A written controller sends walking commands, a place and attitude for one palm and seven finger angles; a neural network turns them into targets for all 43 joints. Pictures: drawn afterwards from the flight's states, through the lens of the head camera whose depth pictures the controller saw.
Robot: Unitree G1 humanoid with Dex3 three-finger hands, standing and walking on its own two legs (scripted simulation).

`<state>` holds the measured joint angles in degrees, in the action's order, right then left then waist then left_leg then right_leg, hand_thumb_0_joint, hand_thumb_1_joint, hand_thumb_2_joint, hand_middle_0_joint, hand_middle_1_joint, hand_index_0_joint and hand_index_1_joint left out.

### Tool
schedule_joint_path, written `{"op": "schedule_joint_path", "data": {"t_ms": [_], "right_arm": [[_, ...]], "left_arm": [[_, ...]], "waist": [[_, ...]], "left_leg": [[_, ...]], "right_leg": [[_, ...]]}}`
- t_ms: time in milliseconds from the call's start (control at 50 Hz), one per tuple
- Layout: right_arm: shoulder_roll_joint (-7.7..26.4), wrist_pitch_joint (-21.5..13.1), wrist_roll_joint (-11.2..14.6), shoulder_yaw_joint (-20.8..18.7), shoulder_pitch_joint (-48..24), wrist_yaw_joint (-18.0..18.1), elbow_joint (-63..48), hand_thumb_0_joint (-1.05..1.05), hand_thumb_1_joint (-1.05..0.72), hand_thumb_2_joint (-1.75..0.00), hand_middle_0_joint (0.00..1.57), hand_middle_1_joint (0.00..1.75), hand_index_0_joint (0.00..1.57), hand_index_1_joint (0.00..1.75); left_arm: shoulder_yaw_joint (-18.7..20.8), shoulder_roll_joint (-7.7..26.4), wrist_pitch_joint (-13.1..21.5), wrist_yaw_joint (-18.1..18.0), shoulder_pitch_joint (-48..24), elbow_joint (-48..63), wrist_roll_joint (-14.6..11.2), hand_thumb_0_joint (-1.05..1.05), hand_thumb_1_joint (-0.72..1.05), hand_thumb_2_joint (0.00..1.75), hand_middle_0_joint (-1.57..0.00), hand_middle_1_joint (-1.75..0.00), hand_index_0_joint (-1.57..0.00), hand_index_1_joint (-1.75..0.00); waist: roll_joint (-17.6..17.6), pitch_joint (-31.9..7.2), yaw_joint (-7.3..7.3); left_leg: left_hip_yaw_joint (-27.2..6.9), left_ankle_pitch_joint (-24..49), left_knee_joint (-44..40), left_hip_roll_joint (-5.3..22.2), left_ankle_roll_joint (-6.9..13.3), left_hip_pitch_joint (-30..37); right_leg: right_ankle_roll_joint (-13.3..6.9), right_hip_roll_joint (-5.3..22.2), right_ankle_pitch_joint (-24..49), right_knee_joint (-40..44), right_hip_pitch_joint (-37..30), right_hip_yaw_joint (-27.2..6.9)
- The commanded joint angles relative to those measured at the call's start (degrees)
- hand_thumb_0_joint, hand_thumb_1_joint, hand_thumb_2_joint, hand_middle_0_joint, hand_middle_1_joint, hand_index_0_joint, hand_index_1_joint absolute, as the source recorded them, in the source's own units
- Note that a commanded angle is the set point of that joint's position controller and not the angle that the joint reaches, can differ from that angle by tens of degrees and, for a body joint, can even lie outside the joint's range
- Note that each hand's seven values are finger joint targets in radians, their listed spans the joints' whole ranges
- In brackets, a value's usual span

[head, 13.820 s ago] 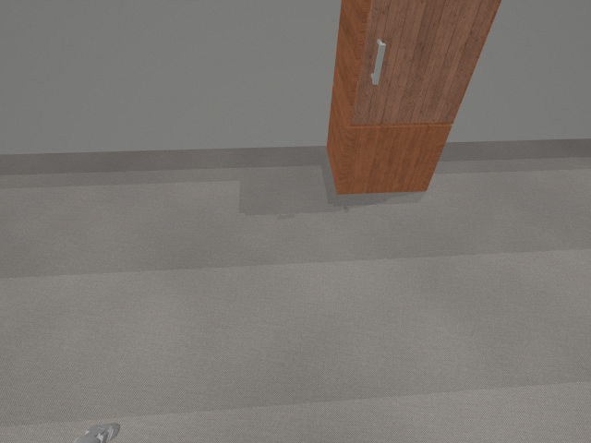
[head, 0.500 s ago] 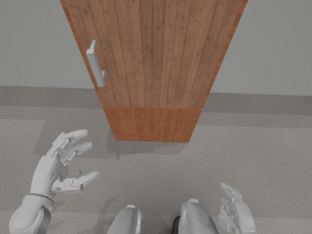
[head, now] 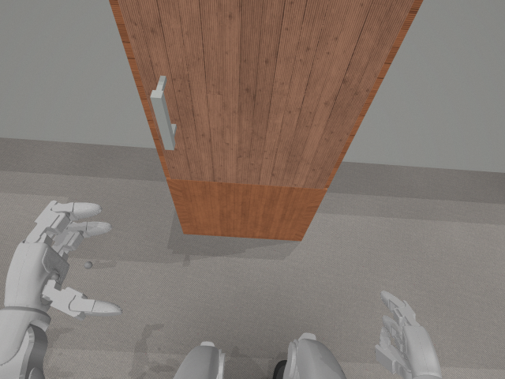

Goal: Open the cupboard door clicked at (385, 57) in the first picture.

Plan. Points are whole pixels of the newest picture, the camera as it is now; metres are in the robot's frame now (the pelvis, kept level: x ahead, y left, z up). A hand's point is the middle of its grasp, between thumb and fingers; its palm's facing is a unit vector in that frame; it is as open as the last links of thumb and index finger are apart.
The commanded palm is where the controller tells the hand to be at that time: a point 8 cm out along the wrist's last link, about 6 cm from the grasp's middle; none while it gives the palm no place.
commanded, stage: raise the hand with hooked fingers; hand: left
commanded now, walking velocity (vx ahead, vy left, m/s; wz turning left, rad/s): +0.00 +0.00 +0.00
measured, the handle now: (166, 115) +0.57 +0.21 +0.02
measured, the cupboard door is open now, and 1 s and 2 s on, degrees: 0 0 0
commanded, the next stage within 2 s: move the hooked fingers beside the handle in 0.82 s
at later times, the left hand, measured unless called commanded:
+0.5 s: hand (79, 242) +0.29 +0.27 +0.04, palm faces -0.01 -1.00 -0.05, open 14.0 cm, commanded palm +0.27 +0.32 +0.04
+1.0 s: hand (78, 243) +0.29 +0.27 +0.03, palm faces +0.02 -1.00 -0.06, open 14.0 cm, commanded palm +0.28 +0.32 +0.04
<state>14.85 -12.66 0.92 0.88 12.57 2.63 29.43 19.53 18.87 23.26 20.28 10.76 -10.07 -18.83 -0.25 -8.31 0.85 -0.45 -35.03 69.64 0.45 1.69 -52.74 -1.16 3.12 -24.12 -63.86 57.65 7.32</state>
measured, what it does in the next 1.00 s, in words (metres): stands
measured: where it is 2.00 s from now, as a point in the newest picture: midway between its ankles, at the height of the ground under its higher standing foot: outside the picture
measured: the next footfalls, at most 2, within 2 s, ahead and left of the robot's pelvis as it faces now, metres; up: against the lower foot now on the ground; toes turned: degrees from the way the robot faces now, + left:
none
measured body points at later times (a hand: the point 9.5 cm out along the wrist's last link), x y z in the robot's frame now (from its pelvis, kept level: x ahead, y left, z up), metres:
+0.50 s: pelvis +0.00 +0.00 +0.00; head +0.11 +0.02 +0.44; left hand +0.29 +0.33 +0.04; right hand +0.15 -0.25 -0.08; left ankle -0.01 +0.10 -0.64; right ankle +0.06 -0.12 -0.64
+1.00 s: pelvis +0.00 +0.00 +0.00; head +0.10 +0.02 +0.44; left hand +0.29 +0.33 +0.04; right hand +0.17 -0.25 -0.08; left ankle -0.01 +0.10 -0.64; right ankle +0.06 -0.12 -0.64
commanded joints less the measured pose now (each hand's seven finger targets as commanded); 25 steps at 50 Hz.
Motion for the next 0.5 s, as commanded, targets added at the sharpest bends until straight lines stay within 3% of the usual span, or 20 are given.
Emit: {"op": "schedule_joint_path", "data": {"t_ms": [0,60,80,140,160,260,320,380,440,480], "right_arm": [[9.6,-1.8,0.7,-3.6,1.1,0.7,-6.6,0.00,-0.90,-0.90,0.20,0.30,0.20,0.30],[10.0,-2.0,0.9,-3.4,1.4,1.1,-7.0,0.00,-0.90,-0.90,0.20,0.30,0.20,0.30],[10.0,-2.0,0.8,-3.4,1.8,1.1,-6.7,0.00,-0.90,-0.90,0.20,0.30,0.20,0.30],[9.7,-2.4,0.6,-3.3,1.8,1.2,-6.5,0.00,-0.90,-0.90,0.20,0.30,0.20,0.30],[9.8,-2.4,0.5,-3.2,2.0,1.3,-6.3,0.00,-0.90,-0.90,0.20,0.30,0.20,0.30],[10.0,-2.1,0.5,-3.1,2.1,0.9,-5.5,0.00,-0.90,-0.90,0.20,0.30,0.20,0.30],[10.4,-1.6,0.8,-3.2,2.8,0.7,-5.7,0.00,-0.90,-0.90,0.20,0.30,0.20,0.30],[10.6,-1.7,0.9,-3.5,3.3,0.4,-6.3,0.00,-0.90,-0.90,0.20,0.30,0.20,0.30],[10.7,-1.6,0.8,-3.5,3.2,0.2,-6.4,0.00,-0.90,-0.90,0.20,0.30,0.20,0.30],[10.6,-1.5,0.6,-3.4,3.1,0.3,-6.1,0.00,-0.90,-0.90,0.20,0.30,0.20,0.30]], "left_arm": [[4.3,9.8,2.1,2.8,-7.4,4.6,-0.7,0.00,-0.50,0.30,-0.30,-1.20,-0.30,-1.20],[5.3,12.4,1.2,5.7,-11.8,5.0,-1.5,0.00,-0.50,0.30,-0.30,-1.20,-0.30,-1.20],[6.9,14.1,1.2,6.3,-12.9,5.9,-1.7,0.00,-0.50,0.30,-0.30,-1.20,-0.30,-1.20],[10.0,16.3,2.1,6.6,-13.5,5.9,-3.1,0.00,-0.50,0.30,-0.30,-1.20,-0.30,-1.20],[11.0,17.4,2.4,6.6,-14.3,5.4,-3.5,0.00,-0.50,0.30,-0.30,-1.20,-0.30,-1.20],[11.3,17.3,2.1,7.1,-16.1,-0.2,-3.4,0.00,-0.50,0.30,-0.30,-1.20,-0.30,-1.20],[11.0,16.9,0.5,8.7,-15.6,-3.1,-3.4,0.00,-0.50,0.30,-0.30,-1.20,-0.30,-1.20],[10.8,16.6,0.0,10.1,-13.8,-1.0,-4.1,0.00,-0.50,0.30,-0.30,-1.20,-0.30,-1.20],[11.0,17.0,0.4,9.2,-14.1,-0.7,-4.1,0.00,-0.50,0.30,-0.30,-1.20,-0.30,-1.20],[11.7,17.8,1.4,8.3,-16.0,-0.7,-3.7,0.00,-0.50,0.30,-0.30,-1.20,-0.30,-1.20]], "waist": [[4.1,-13.2,0.47],[5.5,-15.3,0.54],[6.3,-18.0,0.00],[4.5,-19.6,-0.67],[5.5,-19.4,-0.95],[7.3,-16.6,-0.61],[4.7,-17.9,-0.47],[6.0,-21.2,-1.07],[3.9,-18.4,-0.57],[5.0,-16.8,-0.51]], "left_leg": [[-2.0,19.8,-11.5,-1.2,-1.7,1.0],[-2.2,21.9,-11.4,-1.1,-1.7,2.5],[-2.1,23.1,-11.5,-1.0,-1.7,4.0],[-2.3,25.3,-11.2,-0.9,-1.7,3.9],[-2.4,26.6,-10.8,-0.8,-2.0,3.7],[-2.4,26.1,-11.2,-0.7,-2.3,3.3],[-2.1,25.0,-11.8,-0.8,-1.9,2.9],[-2.0,28.7,-12.0,-0.7,-2.0,5.2],[-2.2,25.9,-12.4,-0.6,-1.8,3.9],[-2.2,24.4,-12.4,-0.6,-2.0,3.2]], "right_leg": [[-0.4,-2.8,7.0,5.6,-15.9,-4.0],[-0.8,-3.0,8.8,5.3,-17.1,-4.2],[-0.7,-3.0,9.6,5.3,-17.8,-4.3],[-0.5,-3.0,11.8,5.2,-20.2,-4.6],[-1.0,-3.3,12.7,4.3,-19.8,-4.3],[-1.1,-3.2,10.9,4.3,-17.1,-3.9],[-0.5,-3.0,10.5,5.3,-18.3,-4.1],[-0.6,-3.0,13.0,5.3,-20.0,-4.3],[-0.5,-3.1,10.8,5.9,-18.9,-4.1],[-0.8,-3.3,8.8,5.5,-17.1,-3.9]]}}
